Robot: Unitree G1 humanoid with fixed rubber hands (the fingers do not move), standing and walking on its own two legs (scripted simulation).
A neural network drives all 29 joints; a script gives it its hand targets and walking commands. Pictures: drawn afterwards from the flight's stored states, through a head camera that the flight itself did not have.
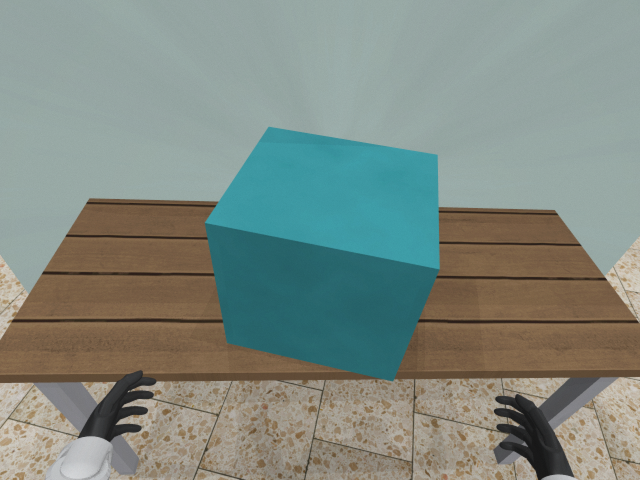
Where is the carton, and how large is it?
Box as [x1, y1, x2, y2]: [205, 127, 439, 380]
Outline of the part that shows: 268,127 205,222 227,342 388,380 393,380 439,269 437,155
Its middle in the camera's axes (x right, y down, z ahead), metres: +0.02 +0.03 +0.66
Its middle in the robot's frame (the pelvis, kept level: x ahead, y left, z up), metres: +0.47 +0.00 +0.00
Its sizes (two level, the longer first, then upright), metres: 0.293 0.264 0.282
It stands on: a table, 0.63 m high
